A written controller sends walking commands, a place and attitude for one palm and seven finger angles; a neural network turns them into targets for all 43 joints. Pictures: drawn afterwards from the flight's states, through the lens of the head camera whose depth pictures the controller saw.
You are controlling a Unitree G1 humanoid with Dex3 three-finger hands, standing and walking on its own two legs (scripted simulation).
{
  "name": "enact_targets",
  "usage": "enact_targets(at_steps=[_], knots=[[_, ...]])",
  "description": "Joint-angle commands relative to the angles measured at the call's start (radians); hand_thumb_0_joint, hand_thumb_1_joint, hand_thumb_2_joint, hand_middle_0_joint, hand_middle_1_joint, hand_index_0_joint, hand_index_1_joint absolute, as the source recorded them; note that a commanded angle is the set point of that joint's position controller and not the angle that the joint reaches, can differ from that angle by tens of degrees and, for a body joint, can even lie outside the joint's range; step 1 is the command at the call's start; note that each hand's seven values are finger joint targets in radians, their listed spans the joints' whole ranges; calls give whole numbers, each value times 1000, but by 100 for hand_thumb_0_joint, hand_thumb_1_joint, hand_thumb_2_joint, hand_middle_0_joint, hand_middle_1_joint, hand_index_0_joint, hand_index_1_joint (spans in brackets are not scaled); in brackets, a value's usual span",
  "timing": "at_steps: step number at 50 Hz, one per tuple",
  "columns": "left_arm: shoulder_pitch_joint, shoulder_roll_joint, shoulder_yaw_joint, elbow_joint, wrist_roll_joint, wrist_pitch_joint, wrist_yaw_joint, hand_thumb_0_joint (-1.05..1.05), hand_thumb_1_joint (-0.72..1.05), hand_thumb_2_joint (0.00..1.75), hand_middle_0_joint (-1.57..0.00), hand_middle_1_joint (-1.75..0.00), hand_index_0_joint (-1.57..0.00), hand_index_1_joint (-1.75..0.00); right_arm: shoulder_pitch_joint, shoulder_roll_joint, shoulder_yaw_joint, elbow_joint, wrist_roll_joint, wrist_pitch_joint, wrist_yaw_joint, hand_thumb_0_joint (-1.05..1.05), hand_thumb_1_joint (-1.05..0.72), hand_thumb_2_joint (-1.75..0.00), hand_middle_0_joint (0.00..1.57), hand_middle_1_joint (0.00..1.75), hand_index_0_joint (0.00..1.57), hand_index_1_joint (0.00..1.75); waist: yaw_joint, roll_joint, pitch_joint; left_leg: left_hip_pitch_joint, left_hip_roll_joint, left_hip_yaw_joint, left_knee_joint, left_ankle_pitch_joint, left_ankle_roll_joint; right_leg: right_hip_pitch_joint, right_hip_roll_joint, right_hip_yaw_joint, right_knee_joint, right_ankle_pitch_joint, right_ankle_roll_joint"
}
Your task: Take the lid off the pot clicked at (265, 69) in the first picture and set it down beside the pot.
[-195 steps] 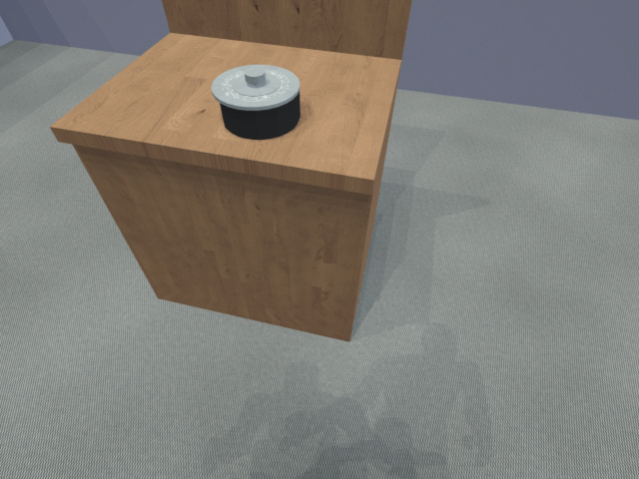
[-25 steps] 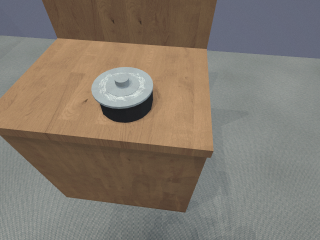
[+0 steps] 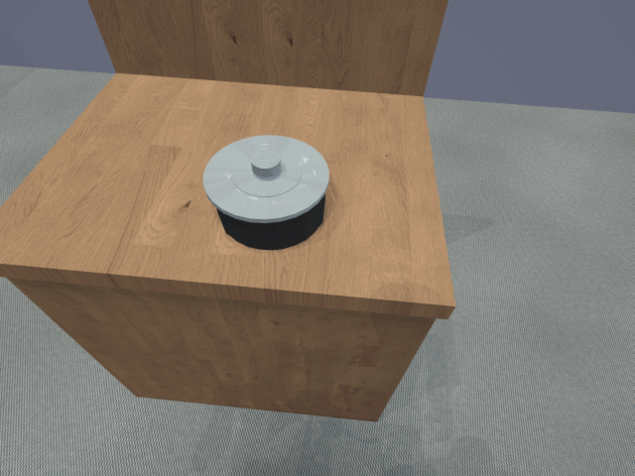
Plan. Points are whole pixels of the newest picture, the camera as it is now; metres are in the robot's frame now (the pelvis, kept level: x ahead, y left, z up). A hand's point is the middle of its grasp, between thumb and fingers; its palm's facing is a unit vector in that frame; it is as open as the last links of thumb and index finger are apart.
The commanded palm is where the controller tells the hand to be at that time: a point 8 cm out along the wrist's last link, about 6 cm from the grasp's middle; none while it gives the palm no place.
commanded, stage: look again from close up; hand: left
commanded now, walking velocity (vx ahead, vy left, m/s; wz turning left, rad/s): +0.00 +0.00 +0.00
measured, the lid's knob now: (266, 163) +0.52 +0.12 +0.10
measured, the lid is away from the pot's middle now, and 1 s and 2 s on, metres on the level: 0.00 0.00 0.00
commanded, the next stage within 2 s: lift the closed hand beside the body in 1.10 s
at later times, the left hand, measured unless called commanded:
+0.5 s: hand out of the picture +0.02 +0.14 -0.17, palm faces +0.03 -0.98 -0.20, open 7.4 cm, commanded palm none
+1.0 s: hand out of the picture +0.01 +0.12 -0.17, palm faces +0.03 -0.98 -0.19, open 7.4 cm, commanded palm none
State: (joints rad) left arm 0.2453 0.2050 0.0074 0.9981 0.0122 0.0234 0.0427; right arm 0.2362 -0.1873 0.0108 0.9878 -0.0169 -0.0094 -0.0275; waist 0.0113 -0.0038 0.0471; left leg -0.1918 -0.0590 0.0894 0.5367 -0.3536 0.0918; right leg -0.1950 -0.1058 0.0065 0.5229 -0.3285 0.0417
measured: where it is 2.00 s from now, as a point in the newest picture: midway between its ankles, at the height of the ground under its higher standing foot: outside the picture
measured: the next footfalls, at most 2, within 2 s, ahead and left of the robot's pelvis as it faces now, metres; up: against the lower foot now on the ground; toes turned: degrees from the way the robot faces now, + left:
none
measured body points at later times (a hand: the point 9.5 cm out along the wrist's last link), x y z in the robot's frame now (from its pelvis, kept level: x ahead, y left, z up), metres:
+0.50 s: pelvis +0.00 -0.04 +0.00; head +0.03 -0.03 +0.45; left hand +0.02 +0.20 -0.16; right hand +0.03 -0.27 -0.15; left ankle -0.04 +0.05 -0.73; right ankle -0.03 -0.19 -0.73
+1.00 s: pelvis +0.00 -0.05 +0.01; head +0.02 -0.04 +0.46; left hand +0.01 +0.17 -0.15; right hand +0.02 -0.28 -0.15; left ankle -0.04 +0.05 -0.73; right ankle -0.03 -0.19 -0.73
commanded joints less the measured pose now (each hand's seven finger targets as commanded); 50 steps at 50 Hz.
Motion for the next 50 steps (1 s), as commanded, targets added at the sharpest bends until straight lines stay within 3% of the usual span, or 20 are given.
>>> enact_targets(at_steps=[1,7,17,36,42,50], knots=[[65,105,16,-34,0,-14,6,0,90,90,-20,-30,-20,-30,34,-131,-34,-41,4,-17,-7,0,-90,-90,20,30,20,30,2,10,-58,40,156,-169,-110,485,-45,18,-5,-14,-13,255,-57],[59,103,16,-27,0,-14,7,0,90,90,-20,-30,-20,-30,50,-121,-34,-14,6,-19,-9,0,-90,-90,20,30,20,30,-1,51,-53,54,156,-156,-111,512,-45,20,-2,-20,-14,259,-53],[61,97,14,-10,1,-20,5,0,90,90,-20,-30,-20,-30,46,-97,-37,12,8,-15,-7,0,-90,-90,20,30,20,30,-2,-5,-19,26,143,-134,-104,367,-48,14,-18,6,-52,283,-60],[79,84,9,4,0,-31,1,0,90,90,-20,-30,-20,-30,33,-79,-36,39,11,-13,-6,0,-90,-90,20,30,20,30,-2,-10,-6,36,149,-119,-120,313,-62,6,-17,32,-104,284,-67],[86,84,7,6,-1,-33,1,0,90,90,-20,-30,-20,-30,39,-74,-34,47,11,-16,-7,0,-90,-90,20,30,20,30,-2,17,-20,45,153,-117,-123,334,-65,14,-15,34,-106,302,-69],[90,81,8,10,-3,-36,1,0,90,90,-20,-30,-20,-30,51,-67,-34,61,12,-17,-8,0,-90,-90,20,30,20,30,1,1,-20,49,159,-117,-132,351,-66,28,-10,29,-111,319,-70]])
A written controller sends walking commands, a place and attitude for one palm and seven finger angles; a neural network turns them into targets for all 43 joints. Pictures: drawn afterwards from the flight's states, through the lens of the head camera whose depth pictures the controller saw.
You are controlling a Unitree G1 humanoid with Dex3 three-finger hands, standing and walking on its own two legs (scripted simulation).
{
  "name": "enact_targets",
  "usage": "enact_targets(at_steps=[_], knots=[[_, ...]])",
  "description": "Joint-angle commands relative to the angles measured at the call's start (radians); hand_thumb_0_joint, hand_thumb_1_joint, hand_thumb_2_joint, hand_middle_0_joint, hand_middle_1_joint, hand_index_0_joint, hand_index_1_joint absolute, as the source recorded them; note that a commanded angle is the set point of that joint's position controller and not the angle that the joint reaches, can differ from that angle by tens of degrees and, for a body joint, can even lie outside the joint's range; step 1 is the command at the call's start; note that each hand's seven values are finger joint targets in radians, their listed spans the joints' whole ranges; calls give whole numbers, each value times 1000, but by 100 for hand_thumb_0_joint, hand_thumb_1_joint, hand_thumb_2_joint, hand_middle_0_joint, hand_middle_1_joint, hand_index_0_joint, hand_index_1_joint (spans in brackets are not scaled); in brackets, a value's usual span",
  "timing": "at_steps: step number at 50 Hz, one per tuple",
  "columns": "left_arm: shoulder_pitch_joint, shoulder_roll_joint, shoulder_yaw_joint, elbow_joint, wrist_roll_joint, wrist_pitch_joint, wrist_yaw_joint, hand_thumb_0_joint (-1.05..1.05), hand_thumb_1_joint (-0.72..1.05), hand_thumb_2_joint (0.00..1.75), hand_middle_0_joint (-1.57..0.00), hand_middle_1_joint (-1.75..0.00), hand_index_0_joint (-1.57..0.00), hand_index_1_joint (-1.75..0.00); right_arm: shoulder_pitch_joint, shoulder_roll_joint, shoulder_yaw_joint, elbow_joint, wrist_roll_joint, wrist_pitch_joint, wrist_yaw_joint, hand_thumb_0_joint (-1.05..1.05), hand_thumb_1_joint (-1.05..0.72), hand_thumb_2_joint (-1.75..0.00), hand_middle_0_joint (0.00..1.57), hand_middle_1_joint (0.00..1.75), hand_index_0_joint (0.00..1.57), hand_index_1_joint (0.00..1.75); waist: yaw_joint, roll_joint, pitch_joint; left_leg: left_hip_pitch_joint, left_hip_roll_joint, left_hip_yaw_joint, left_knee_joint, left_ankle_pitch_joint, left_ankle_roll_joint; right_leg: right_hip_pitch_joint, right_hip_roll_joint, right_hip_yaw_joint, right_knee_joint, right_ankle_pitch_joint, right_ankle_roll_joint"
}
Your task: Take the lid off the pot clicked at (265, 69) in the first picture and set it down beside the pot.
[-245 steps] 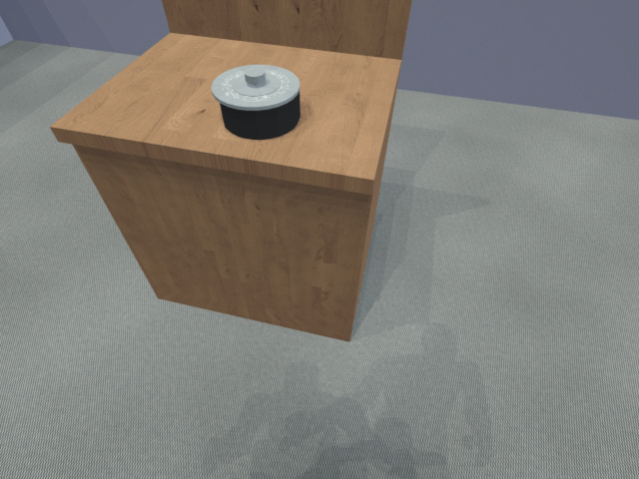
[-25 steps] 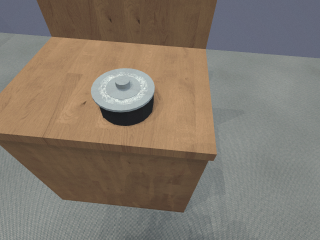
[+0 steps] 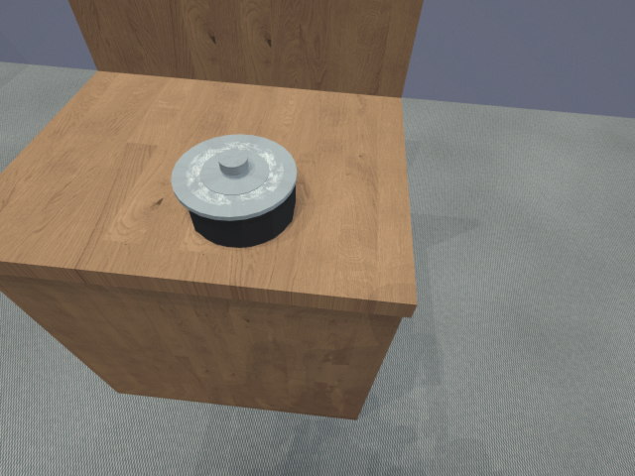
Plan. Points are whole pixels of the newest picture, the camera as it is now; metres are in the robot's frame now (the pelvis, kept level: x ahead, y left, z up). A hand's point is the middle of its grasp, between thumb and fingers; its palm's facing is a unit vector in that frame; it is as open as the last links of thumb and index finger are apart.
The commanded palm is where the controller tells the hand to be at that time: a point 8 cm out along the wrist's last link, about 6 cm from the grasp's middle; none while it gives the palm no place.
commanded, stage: look again from close up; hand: left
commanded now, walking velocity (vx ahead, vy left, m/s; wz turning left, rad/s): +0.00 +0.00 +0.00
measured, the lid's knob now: (233, 162) +0.52 +0.17 +0.09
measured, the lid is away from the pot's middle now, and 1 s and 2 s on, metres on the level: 0.00 0.00 0.00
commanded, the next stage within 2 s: lift the closed hand beside the body in 0.10 s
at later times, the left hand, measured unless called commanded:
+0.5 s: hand out of the picture +0.12 +0.19 -0.05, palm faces +0.18 -0.94 -0.29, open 5.6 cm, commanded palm +0.07 +0.24 -0.01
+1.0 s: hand out of the picture +0.11 +0.22 +0.03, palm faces +0.32 -0.86 -0.40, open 3.1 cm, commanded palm +0.06 +0.25 +0.07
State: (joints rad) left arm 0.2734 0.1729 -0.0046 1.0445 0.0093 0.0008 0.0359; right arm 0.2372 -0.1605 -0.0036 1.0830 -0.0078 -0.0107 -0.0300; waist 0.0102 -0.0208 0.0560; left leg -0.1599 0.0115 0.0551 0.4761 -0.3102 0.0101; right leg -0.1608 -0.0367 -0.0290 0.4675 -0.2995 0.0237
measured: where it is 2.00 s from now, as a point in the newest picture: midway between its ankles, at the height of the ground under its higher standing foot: outside the picture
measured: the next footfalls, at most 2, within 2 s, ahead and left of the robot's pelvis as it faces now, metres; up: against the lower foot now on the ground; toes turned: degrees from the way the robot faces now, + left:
none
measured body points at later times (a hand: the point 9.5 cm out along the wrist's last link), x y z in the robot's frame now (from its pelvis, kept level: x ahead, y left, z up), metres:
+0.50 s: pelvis -0.03 -0.01 +0.00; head -0.02 -0.02 +0.45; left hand +0.11 +0.23 -0.03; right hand +0.14 -0.25 -0.09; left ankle -0.03 +0.11 -0.74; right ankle -0.03 -0.13 -0.74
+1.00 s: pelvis -0.01 -0.02 +0.00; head -0.01 -0.04 +0.45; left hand +0.09 +0.26 +0.06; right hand +0.16 -0.23 -0.09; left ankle -0.04 +0.11 -0.74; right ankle -0.03 -0.13 -0.74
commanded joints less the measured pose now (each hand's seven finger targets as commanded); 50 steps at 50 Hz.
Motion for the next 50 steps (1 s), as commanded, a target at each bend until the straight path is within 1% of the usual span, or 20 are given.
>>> enact_targets(at_steps=[1,9,10,11,12,13,14,16,18,20,23,25,28,32,34,37,39,43,47,50], knots=[[58,111,21,-38,1,-11,8,0,90,90,-20,-30,-20,-30,52,-96,-20,-35,3,-15,-6,0,-90,-90,20,30,20,30,0,31,-21,7,86,-82,-71,297,14,-9,-80,65,-57,274,-51],[62,101,20,-30,2,-11,8,0,90,90,-20,-30,-20,-30,64,-88,-17,-25,3,-17,-6,0,-90,-90,20,30,20,30,1,25,-15,11,89,-82,-83,296,15,-15,-78,63,-63,261,-50],[37,159,2,-37,-7,-41,12,0,90,90,-20,-30,-20,-30,65,-113,-10,-45,-17,-21,6,0,-90,-90,20,30,20,30,-21,90,-1,51,24,-100,-98,421,33,-1,5,56,3,293,-74],[-481,282,64,-1087,-147,-137,68,0,90,90,-24,-35,-24,-35,-109,-255,-45,-354,57,-167,14,0,-90,-90,20,30,20,30,16,226,-273,88,-43,-98,-85,452,-8,-2,5,9,-30,257,-44],[-147,237,14,-1119,-102,-71,105,0,90,90,-29,-40,-29,-40,-18,-204,-32,-357,63,-264,-19,0,-90,-90,20,30,20,30,-20,272,-359,227,2,-58,-82,584,-35,51,33,-6,-22,324,-66],[-72,179,44,-987,-80,-15,133,0,90,90,-33,-44,-33,-44,-24,-197,-29,-282,54,-283,-29,0,-90,-90,20,30,20,30,-11,239,-313,178,16,-62,-97,676,-51,63,27,-20,-22,333,-58],[88,58,-9,-922,-70,32,140,0,90,90,-38,-49,-38,-49,-37,-187,-36,-274,63,-293,-17,0,-90,-90,20,30,20,30,-12,180,-246,162,11,-74,-106,677,-45,58,32,-41,-61,333,-58],[266,-34,-31,-687,-8,61,142,0,90,90,-46,-59,-46,-59,-69,-181,-49,-295,37,-277,26,0,-90,-90,20,30,20,30,-23,-36,-27,33,1,-86,-93,593,-15,-6,33,-93,-74,363,-46],[357,9,35,-635,15,43,113,0,90,90,-55,-68,-55,-68,-100,-192,-92,-360,29,-224,49,0,-90,-90,20,30,20,30,-16,-188,36,-72,3,-86,-71,434,4,-67,29,-97,-58,310,-32],[521,113,164,-780,6,9,103,0,90,90,-64,-78,-64,-78,-138,-185,-108,-429,31,-196,53,0,-90,-90,20,30,20,30,51,-118,-32,-81,-5,-58,-82,336,-1,3,20,-81,-70,241,-42],[407,174,165,-1202,-22,-51,90,0,90,90,-77,-92,-77,-92,-155,-168,-83,-553,35,-206,50,0,-90,-90,20,30,20,30,41,55,-161,-13,-18,-35,-88,258,0,32,15,-49,-81,171,-42],[299,197,177,-1184,-20,-50,102,0,90,90,-86,-102,-86,-102,-148,-172,-77,-563,32,-189,32,0,-90,-90,20,30,20,30,-11,33,-72,-35,-17,-32,-80,150,2,-61,21,-42,-116,102,-31],[218,131,126,-1094,-33,-45,95,0,90,90,-99,-116,-99,-116,-141,-184,-68,-583,33,-159,7,0,-90,-90,20,30,20,30,-41,-35,50,-53,-26,-22,-58,22,12,-158,22,-27,-166,-25,-22],[194,207,154,-1423,-46,-79,102,0,90,90,-117,-136,-117,-136,-137,-174,-51,-634,24,-187,-15,0,-90,-90,20,30,20,30,2,159,-160,71,-30,-21,-77,85,14,-40,19,-18,-155,30,-37],[264,197,158,-1414,-50,-62,109,0,90,90,-126,-145,-126,-145,-132,-172,-46,-622,21,-196,-22,0,-90,-90,20,30,20,30,8,130,-155,69,-28,-26,-87,147,14,-11,25,-31,-137,100,-39],[347,160,175,-1248,-52,-32,103,0,90,90,-130,-150,-130,-150,-139,-173,-56,-600,22,-168,-26,0,-90,-90,20,30,20,30,-3,-27,-19,14,-27,-29,-80,155,18,-49,31,-47,-152,138,-27],[369,174,190,-1285,-54,-41,88,0,90,90,-130,-150,-130,-150,-151,-177,-60,-608,23,-158,-25,0,-90,-90,20,30,20,30,12,-26,-24,17,-24,-29,-82,170,21,-40,27,-43,-153,149,-25],[373,239,233,-1533,-51,-75,86,0,90,90,-130,-150,-130,-150,-160,-159,-46,-624,18,-188,-23,0,-90,-90,20,30,20,30,46,118,-126,73,-26,-27,-99,272,19,39,27,-42,-130,230,-35],[441,200,236,-1396,-45,-58,83,0,90,90,-130,-150,-130,-150,-164,-158,-56,-592,17,-179,-23,0,-90,-90,20,30,20,30,29,-12,-35,43,-17,-31,-95,285,21,3,37,-54,-136,258,-24],[507,191,235,-1410,-38,-73,67,0,90,90,-130,-150,-130,-150,-173,-160,-65,-594,18,-180,-18,0,-90,-90,20,30,20,30,45,-3,-60,55,-12,-24,-93,292,23,9,36,-54,-137,256,-23]])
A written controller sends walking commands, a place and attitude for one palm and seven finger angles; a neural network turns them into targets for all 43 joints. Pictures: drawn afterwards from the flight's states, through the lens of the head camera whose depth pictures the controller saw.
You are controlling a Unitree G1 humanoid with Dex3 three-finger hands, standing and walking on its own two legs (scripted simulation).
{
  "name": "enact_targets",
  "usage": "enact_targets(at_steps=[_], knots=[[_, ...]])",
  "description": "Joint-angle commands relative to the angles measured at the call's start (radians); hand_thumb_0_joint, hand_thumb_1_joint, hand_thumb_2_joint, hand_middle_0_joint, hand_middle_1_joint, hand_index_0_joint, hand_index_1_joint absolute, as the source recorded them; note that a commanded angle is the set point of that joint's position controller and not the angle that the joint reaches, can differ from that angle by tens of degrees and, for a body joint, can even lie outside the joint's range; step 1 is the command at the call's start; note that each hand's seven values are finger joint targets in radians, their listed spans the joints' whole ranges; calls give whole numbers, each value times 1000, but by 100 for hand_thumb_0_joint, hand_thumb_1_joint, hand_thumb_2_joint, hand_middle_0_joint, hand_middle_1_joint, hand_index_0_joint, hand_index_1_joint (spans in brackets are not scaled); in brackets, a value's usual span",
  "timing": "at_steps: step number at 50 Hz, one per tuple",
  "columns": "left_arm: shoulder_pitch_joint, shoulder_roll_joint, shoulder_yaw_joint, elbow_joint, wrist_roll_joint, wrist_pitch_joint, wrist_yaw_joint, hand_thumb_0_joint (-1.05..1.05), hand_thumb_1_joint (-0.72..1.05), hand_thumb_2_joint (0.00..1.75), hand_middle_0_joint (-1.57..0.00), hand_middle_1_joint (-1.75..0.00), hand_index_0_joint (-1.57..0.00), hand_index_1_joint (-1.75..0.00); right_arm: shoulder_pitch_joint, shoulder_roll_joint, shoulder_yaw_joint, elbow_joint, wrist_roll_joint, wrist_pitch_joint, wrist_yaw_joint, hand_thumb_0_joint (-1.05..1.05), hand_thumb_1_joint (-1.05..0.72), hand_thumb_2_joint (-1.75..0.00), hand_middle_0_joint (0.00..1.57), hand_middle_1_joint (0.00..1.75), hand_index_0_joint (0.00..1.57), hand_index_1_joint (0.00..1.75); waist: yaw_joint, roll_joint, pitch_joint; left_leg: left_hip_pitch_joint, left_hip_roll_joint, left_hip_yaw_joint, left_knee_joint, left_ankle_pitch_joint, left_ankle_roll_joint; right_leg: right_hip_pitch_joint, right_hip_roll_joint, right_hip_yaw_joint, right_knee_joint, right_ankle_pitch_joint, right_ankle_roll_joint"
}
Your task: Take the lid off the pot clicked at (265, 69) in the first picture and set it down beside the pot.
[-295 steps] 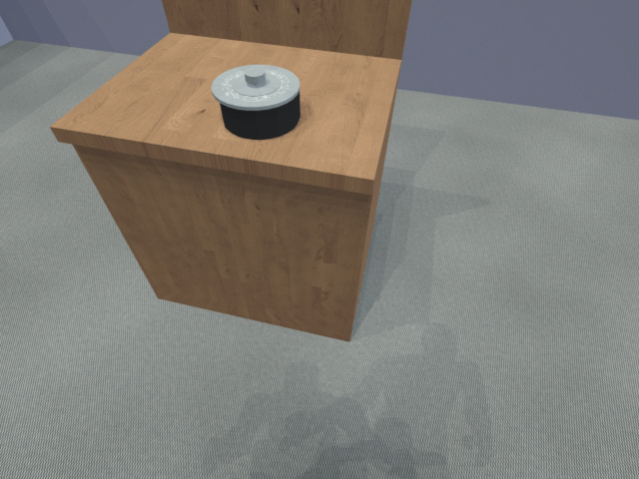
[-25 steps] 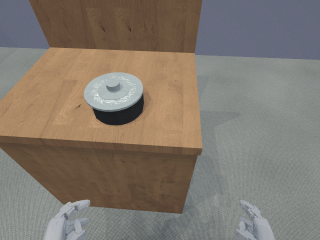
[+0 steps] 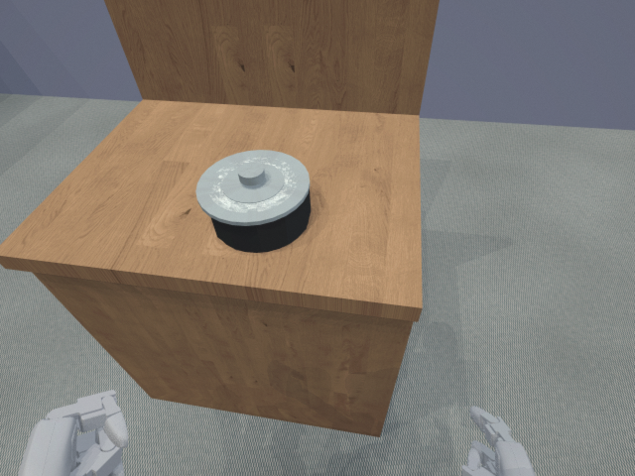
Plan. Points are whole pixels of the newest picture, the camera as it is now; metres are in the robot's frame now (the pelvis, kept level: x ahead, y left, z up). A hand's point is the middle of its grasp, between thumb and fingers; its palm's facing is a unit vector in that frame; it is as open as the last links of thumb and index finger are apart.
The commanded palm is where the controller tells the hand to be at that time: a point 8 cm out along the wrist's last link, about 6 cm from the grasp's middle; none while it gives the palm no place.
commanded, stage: raise the hand higher, near the body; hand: left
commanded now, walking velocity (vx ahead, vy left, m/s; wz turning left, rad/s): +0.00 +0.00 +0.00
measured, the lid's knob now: (251, 173) +0.54 +0.17 +0.09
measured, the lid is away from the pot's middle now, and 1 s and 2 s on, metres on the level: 0.00 0.00 0.00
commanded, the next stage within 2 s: reach forward and open the fingers in 0.70 s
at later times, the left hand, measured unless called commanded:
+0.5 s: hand (100, 405) +0.16 +0.24 +0.09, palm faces +0.30 -0.86 -0.41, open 3.1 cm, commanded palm +0.11 +0.28 +0.12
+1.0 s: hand (78, 384) +0.17 +0.26 +0.11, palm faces +0.09 -0.29 -0.95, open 2.9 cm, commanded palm +0.15 +0.27 +0.17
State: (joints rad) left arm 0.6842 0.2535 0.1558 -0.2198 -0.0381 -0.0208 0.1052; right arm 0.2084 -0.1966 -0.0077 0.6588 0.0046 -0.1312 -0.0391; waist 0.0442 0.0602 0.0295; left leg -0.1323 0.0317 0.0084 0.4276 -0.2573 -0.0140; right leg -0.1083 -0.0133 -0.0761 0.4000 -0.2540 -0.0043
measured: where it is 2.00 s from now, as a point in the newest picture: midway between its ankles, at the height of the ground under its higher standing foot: outside the picture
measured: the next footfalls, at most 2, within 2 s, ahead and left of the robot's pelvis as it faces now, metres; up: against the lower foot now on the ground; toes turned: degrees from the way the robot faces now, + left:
none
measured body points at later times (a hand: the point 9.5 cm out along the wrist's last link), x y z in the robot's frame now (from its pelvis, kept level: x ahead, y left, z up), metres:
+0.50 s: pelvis +0.01 +0.01 +0.00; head +0.00 -0.01 +0.45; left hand +0.14 +0.28 +0.11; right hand +0.21 -0.21 -0.08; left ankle -0.02 +0.13 -0.74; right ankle -0.02 -0.11 -0.74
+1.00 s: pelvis -0.01 +0.01 +0.00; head +0.00 -0.03 +0.44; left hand +0.16 +0.27 +0.17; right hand +0.18 -0.22 -0.10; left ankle -0.02 +0.13 -0.74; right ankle -0.02 -0.11 -0.74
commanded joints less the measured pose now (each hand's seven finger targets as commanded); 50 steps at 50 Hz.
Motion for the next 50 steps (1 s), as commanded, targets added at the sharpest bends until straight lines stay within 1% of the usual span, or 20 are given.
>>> enact_targets(at_steps=[1,2,3,5,8,11,15,17,21,25,28,30,31,40,41,42,43,45,47,50], knots=[[63,118,63,-241,7,-69,-5,0,90,90,-130,-150,-130,-150,-136,-124,-60,-186,5,-70,-7,0,-90,-90,20,30,20,30,10,-63,-75,35,-34,23,-44,247,49,-25,10,-2,-59,219,7],[40,168,109,-274,11,-77,2,0,90,90,-130,-150,-130,-150,-140,-126,-59,-179,1,-76,-10,0,-90,-90,20,30,20,30,18,-59,-92,42,-35,21,-44,257,49,-18,11,0,-60,223,6],[21,164,99,-332,9,-87,4,0,90,90,-130,-150,-130,-150,-135,-124,-57,-185,2,-85,-13,0,-90,-90,20,30,20,30,16,-29,-118,54,-35,23,-42,265,49,-6,8,2,-55,227,6],[18,204,142,-317,17,-81,18,0,90,90,-130,-150,-130,-150,-136,-125,-57,-168,-2,-90,-16,0,-90,-90,20,30,20,30,14,-30,-93,57,-35,21,-40,271,47,-25,12,-1,-66,230,6],[76,129,104,-255,9,-80,11,0,90,90,-130,-150,-130,-150,-133,-115,-61,-162,1,-84,-20,0,-90,-90,20,30,20,30,12,-62,-49,43,-28,25,-41,277,48,-33,11,-6,-60,243,6],[61,126,96,-309,7,-95,0,0,90,90,-130,-150,-130,-150,-130,-119,-63,-176,5,-80,-15,0,-90,-90,20,30,20,30,12,-39,-59,50,-26,28,-43,281,45,-28,10,-2,-57,243,7],[36,202,162,-389,16,-103,14,0,90,90,-130,-150,-130,-150,-129,-125,-60,-172,-3,-91,-15,0,-90,-90,20,30,20,30,24,11,-109,70,-26,23,-37,340,42,-5,13,1,-55,283,5],[52,182,160,-371,10,-103,14,0,90,90,-130,-150,-130,-150,-128,-118,-61,-170,-2,-88,-17,0,-90,-90,20,30,20,30,24,-24,-90,60,-25,24,-37,350,42,-5,13,-4,-52,299,4],[33,142,125,-385,3,-108,-1,0,90,90,-130,-150,-130,-150,-126,-115,-57,-184,2,-75,-9,0,-90,-90,20,30,20,30,14,-14,-56,54,-17,22,-41,350,39,-17,11,-2,-52,290,5],[-45,193,162,-433,8,-119,7,0,90,90,-130,-150,-130,-150,-125,-127,-51,-180,-4,-81,-8,0,-90,-90,20,30,20,30,16,1,-70,64,-19,12,-48,310,35,-18,19,1,-65,249,2],[-23,175,164,-421,-2,-119,9,0,90,90,-130,-150,-130,-150,-129,-114,-48,-182,-4,-79,-13,0,-90,-90,20,30,20,30,19,-35,-59,54,-17,15,-53,298,36,-8,18,-2,-65,249,2],[-33,192,188,-408,1,-119,9,0,90,90,-130,-150,-130,-150,-132,-121,-48,-178,-4,-75,-10,0,-90,-90,20,30,20,30,23,-18,-57,55,-19,15,-56,286,34,-12,19,2,-73,238,0],[-52,163,151,-444,-4,-126,4,0,90,90,-130,-150,-130,-150,-131,-116,-44,-189,0,-76,-8,0,-90,-90,20,30,20,30,16,-6,-49,52,-17,15,-56,276,34,-14,16,3,-70,228,0],[-96,216,220,-466,-4,-145,15,0,90,90,-130,-150,-130,-150,-133,-125,-44,-175,-5,-85,-7,0,-90,-90,20,30,20,30,25,-20,-69,58,-19,9,-66,245,32,1,22,9,-86,200,-2],[-121,410,129,-465,413,-53,43,0,87,91,-129,-146,-129,-146,-121,-196,-20,-186,-20,-28,16,0,-90,-90,20,30,20,30,23,71,-57,-57,-28,17,-40,287,36,-56,33,9,16,196,1],[-148,315,101,-556,417,-7,56,0,84,93,-128,-143,-128,-143,-140,-160,-28,-239,-10,1,32,0,-90,-90,20,30,20,30,29,121,-67,-64,-20,12,-40,330,28,-61,28,-16,31,180,-14],[-160,307,89,-548,423,11,61,0,81,94,-126,-139,-126,-139,-135,-162,-30,-232,-11,14,40,0,-90,-90,20,30,20,30,22,104,-57,-72,-17,9,-36,333,26,-73,29,-20,31,160,-17],[-46,420,158,-483,588,84,67,0,74,98,-124,-132,-124,-132,-160,-177,-41,-240,-6,56,49,0,-90,-90,20,30,20,30,65,90,-106,-81,-11,9,-25,297,25,-44,45,12,32,141,-26],[-107,490,169,-524,675,129,48,0,68,103,-122,-125,-122,-125,-179,-195,-36,-263,-4,106,53,0,-90,-90,20,30,20,30,59,28,-174,-76,-21,18,1,291,34,-29,39,29,40,160,-26],[-233,522,127,-475,761,167,-12,0,58,109,-119,-115,-119,-115,-233,-193,-31,-267,12,133,46,0,-90,-90,20,30,20,30,36,-4,-166,-65,-25,3,-6,228,40,-61,42,37,10,115,-14]])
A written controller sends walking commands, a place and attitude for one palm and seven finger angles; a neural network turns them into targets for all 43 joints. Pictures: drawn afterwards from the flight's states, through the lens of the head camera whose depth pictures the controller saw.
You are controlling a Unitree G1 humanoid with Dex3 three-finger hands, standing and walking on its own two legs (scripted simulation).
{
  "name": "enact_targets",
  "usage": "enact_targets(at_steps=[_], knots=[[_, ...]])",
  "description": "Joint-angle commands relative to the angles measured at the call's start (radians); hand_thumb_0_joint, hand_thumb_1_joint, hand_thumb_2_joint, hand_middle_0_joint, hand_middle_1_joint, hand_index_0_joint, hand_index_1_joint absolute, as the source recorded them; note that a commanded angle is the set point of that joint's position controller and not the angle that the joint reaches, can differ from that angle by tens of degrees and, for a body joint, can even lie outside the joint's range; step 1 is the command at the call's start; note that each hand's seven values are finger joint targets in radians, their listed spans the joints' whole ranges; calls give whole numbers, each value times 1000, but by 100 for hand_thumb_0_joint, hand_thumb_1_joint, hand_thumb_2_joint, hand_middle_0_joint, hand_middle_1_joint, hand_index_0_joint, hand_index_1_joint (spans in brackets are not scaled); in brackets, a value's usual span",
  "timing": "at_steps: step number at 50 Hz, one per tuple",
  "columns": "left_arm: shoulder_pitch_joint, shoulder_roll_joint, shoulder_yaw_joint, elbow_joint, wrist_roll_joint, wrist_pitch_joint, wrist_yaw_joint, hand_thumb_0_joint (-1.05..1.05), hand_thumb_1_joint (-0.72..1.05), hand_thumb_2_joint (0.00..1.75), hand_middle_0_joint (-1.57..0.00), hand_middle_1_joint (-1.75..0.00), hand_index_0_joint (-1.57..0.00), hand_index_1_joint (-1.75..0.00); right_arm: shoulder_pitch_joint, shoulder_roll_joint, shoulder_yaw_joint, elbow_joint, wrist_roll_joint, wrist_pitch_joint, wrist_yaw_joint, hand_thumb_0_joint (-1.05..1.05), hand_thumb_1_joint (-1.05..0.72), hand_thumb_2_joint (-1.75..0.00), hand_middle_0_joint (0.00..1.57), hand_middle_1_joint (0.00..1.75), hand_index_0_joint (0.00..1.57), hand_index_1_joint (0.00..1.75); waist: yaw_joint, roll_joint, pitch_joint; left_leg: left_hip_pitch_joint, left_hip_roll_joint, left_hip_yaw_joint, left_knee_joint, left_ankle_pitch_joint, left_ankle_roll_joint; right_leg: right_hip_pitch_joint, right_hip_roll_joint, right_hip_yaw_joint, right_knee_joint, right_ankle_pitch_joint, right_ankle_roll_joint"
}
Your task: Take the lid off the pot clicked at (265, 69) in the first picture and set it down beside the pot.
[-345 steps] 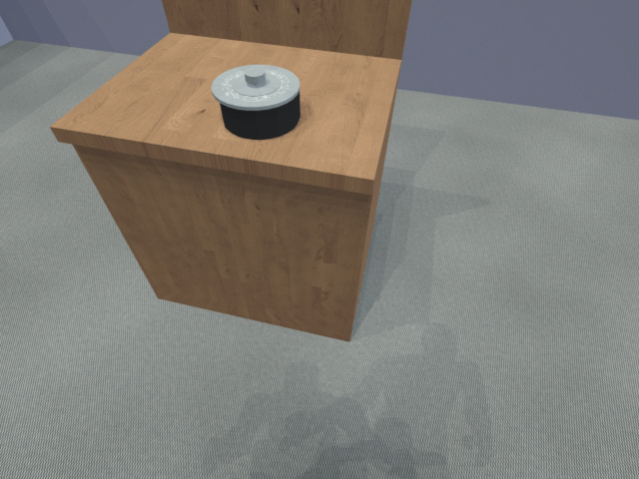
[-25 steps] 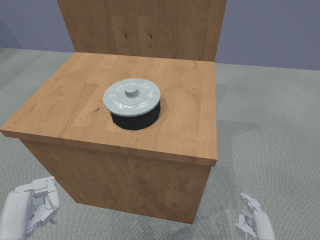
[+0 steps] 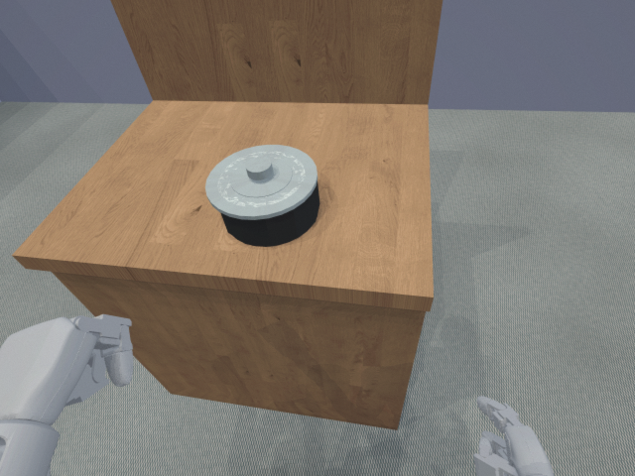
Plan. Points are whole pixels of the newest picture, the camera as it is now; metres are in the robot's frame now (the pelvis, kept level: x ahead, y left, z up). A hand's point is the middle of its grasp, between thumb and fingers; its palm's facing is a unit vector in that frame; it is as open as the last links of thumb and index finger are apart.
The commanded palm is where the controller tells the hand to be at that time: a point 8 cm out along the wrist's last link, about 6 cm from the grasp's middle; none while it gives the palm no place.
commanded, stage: reach forward and open the fingers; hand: left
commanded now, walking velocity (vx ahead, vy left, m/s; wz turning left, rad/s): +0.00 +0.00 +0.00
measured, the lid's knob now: (259, 168) +0.55 +0.18 +0.09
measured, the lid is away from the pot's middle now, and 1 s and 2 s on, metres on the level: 0.00 0.00 0.00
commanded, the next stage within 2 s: move the open hand above the knob in 0.90 s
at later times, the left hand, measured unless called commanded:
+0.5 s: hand (106, 352) +0.20 +0.25 +0.12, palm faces -0.24 -0.09 -0.97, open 6.5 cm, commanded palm +0.19 +0.25 +0.20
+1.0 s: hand (121, 289) +0.26 +0.25 +0.15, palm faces -0.16 -0.08 -0.98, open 10.1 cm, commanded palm +0.24 +0.25 +0.22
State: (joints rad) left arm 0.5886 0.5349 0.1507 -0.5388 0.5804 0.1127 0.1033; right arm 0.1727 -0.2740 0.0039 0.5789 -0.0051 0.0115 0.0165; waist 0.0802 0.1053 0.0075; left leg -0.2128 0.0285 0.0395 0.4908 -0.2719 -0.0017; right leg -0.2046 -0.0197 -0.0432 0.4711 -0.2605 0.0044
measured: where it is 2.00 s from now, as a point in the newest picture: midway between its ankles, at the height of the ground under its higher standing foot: outside the picture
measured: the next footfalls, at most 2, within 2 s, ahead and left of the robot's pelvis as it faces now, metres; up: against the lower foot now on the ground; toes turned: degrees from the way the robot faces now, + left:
none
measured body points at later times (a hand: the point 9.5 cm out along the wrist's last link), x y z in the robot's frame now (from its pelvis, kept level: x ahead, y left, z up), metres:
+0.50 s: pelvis -0.03 -0.01 +0.01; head -0.01 -0.06 +0.45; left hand +0.21 +0.25 +0.18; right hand +0.20 -0.23 -0.09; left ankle -0.01 +0.12 -0.74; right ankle -0.01 -0.12 -0.74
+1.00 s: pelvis -0.04 +0.01 +0.01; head -0.02 -0.03 +0.46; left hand +0.26 +0.25 +0.20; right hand +0.17 -0.21 -0.10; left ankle -0.01 +0.12 -0.74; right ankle -0.01 -0.12 -0.74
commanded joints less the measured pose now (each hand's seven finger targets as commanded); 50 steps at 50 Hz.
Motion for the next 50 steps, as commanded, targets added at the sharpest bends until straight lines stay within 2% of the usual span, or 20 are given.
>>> enact_targets(at_steps=[1,6,7,8,12,13,15,18,20,21,22,25,28,30,33,38,41,45,48,50], knots=[[-169,243,113,-102,155,36,-36,0,55,112,-118,-111,-118,-111,-185,-116,-44,-169,26,-7,-15,0,-90,-90,20,30,20,30,-8,-71,-130,12,-24,-30,-71,229,30,31,44,1,-70,113,-17],[-282,280,67,-31,132,6,-187,0,38,122,-113,-93,-113,-93,-207,-117,-42,-161,40,-20,-35,0,-90,-90,20,30,20,30,-14,-108,-137,49,-52,-36,-81,239,49,58,33,2,-103,179,8],[-327,353,116,-32,128,-11,-211,0,35,124,-112,-90,-112,-90,-212,-126,-41,-146,34,-21,-42,0,-90,-90,20,30,20,30,-6,-91,-151,68,-58,-40,-87,252,52,65,32,3,-111,195,11],[-352,334,91,-23,116,-20,-233,0,32,125,-111,-86,-111,-86,-223,-117,-37,-150,36,-25,-49,0,-90,-90,20,30,20,30,-13,-83,-132,70,-60,-39,-92,249,55,71,30,0,-116,201,13],[-476,471,188,70,131,-64,-310,0,20,131,-106,-72,-106,-72,-216,-121,-22,-119,27,-24,-60,0,-90,-90,20,30,20,30,0,-67,-128,110,-73,-37,-104,281,57,72,29,-3,-150,218,13],[-463,423,152,120,122,-69,-331,0,17,132,-105,-68,-105,-68,-217,-114,-23,-125,31,-16,-59,0,-90,-90,20,30,20,30,-9,-77,-87,91,-73,-34,-112,265,56,79,30,-8,-155,215,15],[-481,443,164,151,136,-70,-371,0,11,133,-102,-61,-102,-61,-242,-120,-22,-131,31,-10,-47,0,-90,-90,20,30,20,30,1,-62,-95,112,-78,-31,-118,270,54,65,41,3,-182,220,12],[-528,368,101,132,70,-112,-405,0,3,135,-98,-51,-98,-51,-225,-116,-26,-144,38,3,-43,0,-90,-90,20,30,20,30,-17,-60,-105,128,-81,-17,-128,255,56,88,31,-10,-185,217,19],[-597,365,84,63,70,-136,-416,0,-3,137,-96,-44,-96,-44,-259,-108,-19,-165,36,-13,-37,0,-90,-90,20,30,20,30,-12,-10,-153,170,-87,-23,-135,247,54,71,46,-3,-207,183,15],[-609,367,87,88,57,-152,-412,0,-6,137,-94,-40,-94,-40,-223,-108,-22,-152,35,-13,-42,0,-90,-90,20,30,20,30,-21,-53,-151,164,-84,-22,-136,238,58,93,35,-13,-202,174,17],[-654,440,143,92,68,-169,-408,0,-8,137,-93,-36,-93,-36,-224,-119,-22,-138,30,-7,-46,0,-90,-90,20,30,20,30,-8,-48,-171,182,-88,-21,-143,247,58,90,36,-11,-210,172,15],[-703,515,213,195,122,-163,-390,0,-16,138,-89,-26,-89,-26,-221,-122,-20,-132,32,3,-43,0,-90,-90,20,30,20,30,4,-48,-139,149,-81,-26,-163,214,53,77,48,-4,-221,113,1],[-773,394,110,261,103,-158,-376,0,-24,140,-85,-15,-85,-15,-201,-118,-24,-129,47,27,-38,0,-90,-90,20,30,20,30,-18,-45,-91,121,-74,-25,-191,172,47,78,43,-16,-222,65,-3],[-786,341,54,187,104,-145,-379,0,-30,141,-82,-8,-82,-8,-234,-116,-28,-152,48,11,-21,0,-90,-90,20,30,20,30,-12,3,-136,149,-78,-34,-198,180,45,75,58,-6,-224,71,-10],[-801,357,37,128,103,-143,-382,0,-30,140,-82,-8,-82,-8,-228,-119,-31,-142,37,8,-12,0,-90,-90,20,30,20,30,-11,7,-212,175,-78,-33,-192,237,48,129,46,-7,-201,140,-10],[-942,466,118,281,164,-98,-372,0,-30,140,-82,-8,-82,-8,-207,-133,-23,-115,40,28,-12,0,-90,-90,20,30,20,30,-9,-54,-146,103,-64,-46,-226,178,42,115,51,-9,-202,68,-20],[-1003,395,55,255,145,-81,-381,0,-30,141,-82,-8,-82,-8,-222,-125,-20,-124,45,25,3,0,-90,-90,20,30,20,30,-14,-14,-182,126,-64,-52,-230,189,39,123,53,-5,-192,74,-27],[-891,303,-22,234,132,-45,-407,0,-30,141,-82,-8,-82,-8,-230,-129,-30,-148,46,16,21,0,-90,-90,20,30,20,30,-14,-3,-209,147,-62,-55,-221,239,37,125,67,-6,-187,134,-25],[-1036,404,28,274,173,-31,-416,0,-31,142,-83,-8,-83,-8,-214,-141,-23,-122,41,36,13,0,-90,-90,20,30,20,30,-20,-60,-182,115,-62,-50,-234,211,40,126,60,-11,-193,114,-24],[-1106,471,81,310,195,-18,-410,0,-31,143,-83,-8,-83,-8,-221,-148,-20,-122,42,34,9,0,-90,-90,20,30,20,30,-15,-44,-172,102,-59,-54,-233,194,41,113,68,-4,-195,81,-31]])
